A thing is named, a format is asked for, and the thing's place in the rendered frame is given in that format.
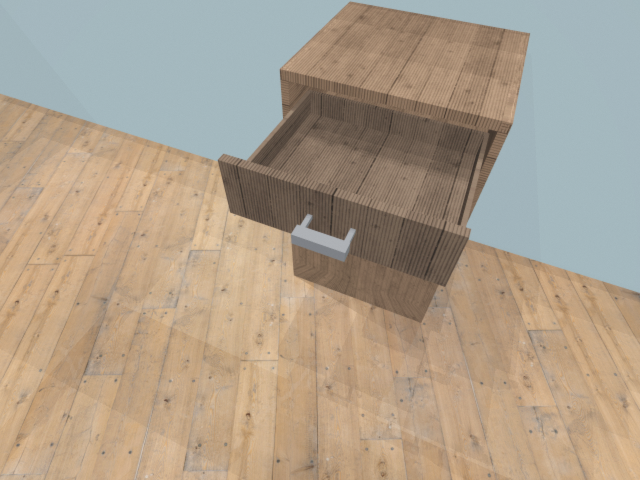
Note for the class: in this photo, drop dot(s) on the cabinet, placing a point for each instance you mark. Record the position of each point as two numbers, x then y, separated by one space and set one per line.
456 72

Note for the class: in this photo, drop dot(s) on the handle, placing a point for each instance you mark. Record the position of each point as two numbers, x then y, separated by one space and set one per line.
320 242

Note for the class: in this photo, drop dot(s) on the drawer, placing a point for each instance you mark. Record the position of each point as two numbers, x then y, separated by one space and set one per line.
405 183

